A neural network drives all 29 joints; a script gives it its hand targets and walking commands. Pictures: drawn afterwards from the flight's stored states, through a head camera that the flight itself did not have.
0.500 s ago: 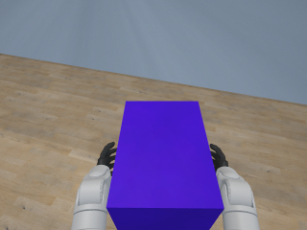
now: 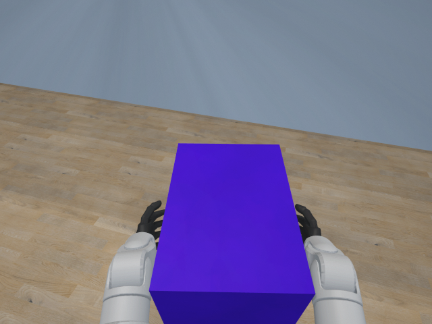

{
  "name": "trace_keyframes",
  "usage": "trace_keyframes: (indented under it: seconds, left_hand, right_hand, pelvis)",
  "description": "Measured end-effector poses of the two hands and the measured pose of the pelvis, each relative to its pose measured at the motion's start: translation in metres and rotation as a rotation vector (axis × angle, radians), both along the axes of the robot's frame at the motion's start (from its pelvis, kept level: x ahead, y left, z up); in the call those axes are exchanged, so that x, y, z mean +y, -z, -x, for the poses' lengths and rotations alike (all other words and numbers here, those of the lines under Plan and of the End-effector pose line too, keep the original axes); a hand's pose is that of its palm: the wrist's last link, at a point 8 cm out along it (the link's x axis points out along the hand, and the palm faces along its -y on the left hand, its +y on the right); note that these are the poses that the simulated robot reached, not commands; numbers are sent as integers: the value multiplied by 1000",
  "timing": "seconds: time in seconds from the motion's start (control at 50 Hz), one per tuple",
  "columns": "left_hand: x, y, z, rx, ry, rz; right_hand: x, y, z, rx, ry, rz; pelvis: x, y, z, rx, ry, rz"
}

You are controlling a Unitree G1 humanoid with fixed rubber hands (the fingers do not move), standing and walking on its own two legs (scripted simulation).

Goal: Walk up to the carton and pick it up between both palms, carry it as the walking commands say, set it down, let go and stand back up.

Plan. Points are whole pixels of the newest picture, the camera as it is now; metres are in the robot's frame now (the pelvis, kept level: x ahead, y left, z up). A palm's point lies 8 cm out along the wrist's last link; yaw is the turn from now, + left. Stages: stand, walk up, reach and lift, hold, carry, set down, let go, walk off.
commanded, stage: carry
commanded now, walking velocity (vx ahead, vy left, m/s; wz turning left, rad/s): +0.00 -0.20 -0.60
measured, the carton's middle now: (227, 245) +0.30 +0.00 +0.00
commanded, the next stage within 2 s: none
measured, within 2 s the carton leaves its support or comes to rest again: neither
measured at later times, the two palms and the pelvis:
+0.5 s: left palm (237, 244) +0.26 -0.01 +0.06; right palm (430, 302) +0.17 -0.30 +0.07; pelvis -0.04 -0.08 -0.02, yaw -15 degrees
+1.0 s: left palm (364, 306) +0.17 -0.21 +0.05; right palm out of the picture +0.01 -0.46 +0.05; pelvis -0.13 -0.19 -0.03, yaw -32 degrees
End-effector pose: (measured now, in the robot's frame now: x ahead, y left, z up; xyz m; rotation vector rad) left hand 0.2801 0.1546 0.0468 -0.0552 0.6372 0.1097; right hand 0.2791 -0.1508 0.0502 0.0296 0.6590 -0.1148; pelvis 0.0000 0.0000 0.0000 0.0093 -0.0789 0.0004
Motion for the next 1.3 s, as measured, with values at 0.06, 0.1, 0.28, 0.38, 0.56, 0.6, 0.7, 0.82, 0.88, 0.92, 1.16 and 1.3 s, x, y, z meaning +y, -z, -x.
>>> trace_keyframes:
  seconds: [0.06,0.1,0.28,0.38,0.56,0.6,0.7,0.82,0.88,0.92,1.16,1.3]
  left_hand:
    - [-4,-6,-9,-39,24,-13]
    - [-11,-11,-14,-62,49,-26]
    - [-101,-21,-17,-10,157,-5]
    - [-144,-13,-1,59,219,6]
    - [-179,-22,27,63,286,11]
    - [-190,-31,31,59,305,-5]
    - [-233,-46,40,7,355,3]
    - [-307,-25,63,42,436,-1]
    - [-334,-11,80,97,480,-38]
    - [-347,-5,90,121,503,-54]
    - [-400,-16,149,99,599,5]
    - [-475,-44,188,11,700,19]
  right_hand:
    - [-3,-7,-5,-40,13,14]
    - [-10,-13,-4,-63,29,25]
    - [-91,-14,40,-12,187,20]
    - [-129,-16,75,50,301,-13]
    - [-158,-27,124,47,386,-16]
    - [-166,-29,135,47,403,-30]
    - [-203,-41,159,-12,457,-32]
    - [-267,-19,204,22,538,-43]
    - [-287,-3,232,80,578,-68]
    - [-296,4,248,104,604,-83]
    - [-334,-24,330,81,697,-14]
    - [-388,-43,394,-19,806,-18]
  pelvis:
    - [-4,9,1,46,51,-15]
    - [-9,14,1,66,93,-22]
    - [-53,27,3,125,162,-13]
    - [-68,23,17,143,200,-32]
    - [-82,13,42,159,330,-22]
    - [-87,9,45,153,364,-21]
    - [-112,11,60,140,436,-18]
    - [-163,26,85,139,482,5]
    - [-176,26,101,148,503,-25]
    - [-181,25,112,154,521,-30]
    - [-212,12,166,152,683,-27]
    - [-249,13,206,147,783,-12]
